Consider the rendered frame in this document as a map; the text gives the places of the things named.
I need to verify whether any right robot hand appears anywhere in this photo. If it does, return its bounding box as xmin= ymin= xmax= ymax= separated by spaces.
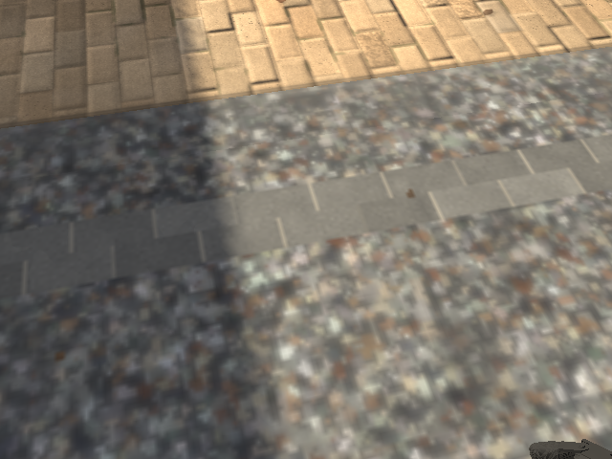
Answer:
xmin=529 ymin=439 xmax=612 ymax=459

